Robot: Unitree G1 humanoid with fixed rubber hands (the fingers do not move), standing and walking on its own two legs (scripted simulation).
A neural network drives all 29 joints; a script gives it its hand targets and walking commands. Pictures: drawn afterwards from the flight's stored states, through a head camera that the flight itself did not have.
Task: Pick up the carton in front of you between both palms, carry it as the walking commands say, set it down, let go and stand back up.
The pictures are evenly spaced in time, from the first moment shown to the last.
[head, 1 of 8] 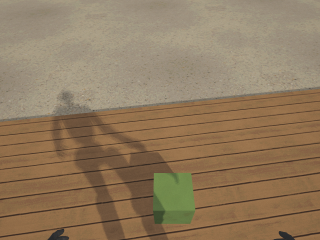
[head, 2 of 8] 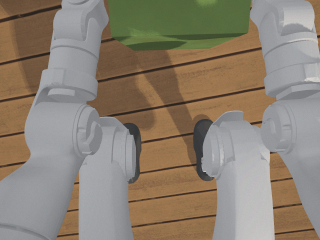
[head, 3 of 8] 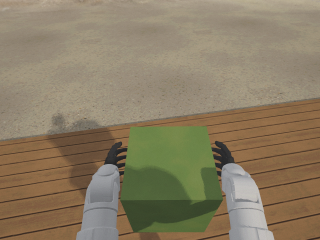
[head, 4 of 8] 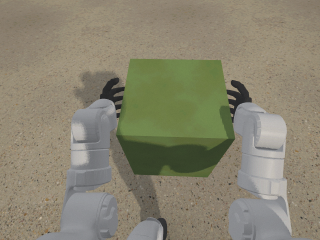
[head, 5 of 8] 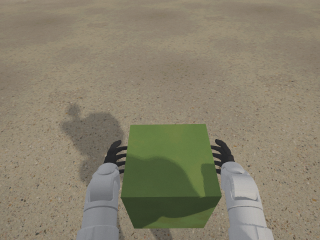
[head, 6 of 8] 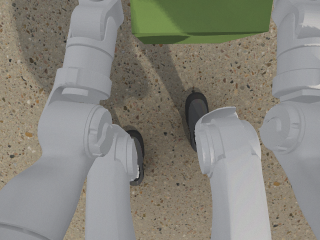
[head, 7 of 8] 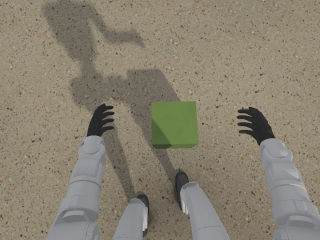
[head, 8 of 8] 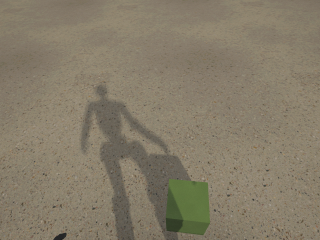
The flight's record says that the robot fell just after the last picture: no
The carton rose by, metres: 0.69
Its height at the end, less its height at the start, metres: -0.15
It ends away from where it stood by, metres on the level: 2.33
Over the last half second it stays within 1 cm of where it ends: yes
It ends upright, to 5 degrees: yes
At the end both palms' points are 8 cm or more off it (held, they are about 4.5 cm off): yes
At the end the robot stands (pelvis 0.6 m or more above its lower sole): yes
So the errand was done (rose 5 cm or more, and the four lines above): yes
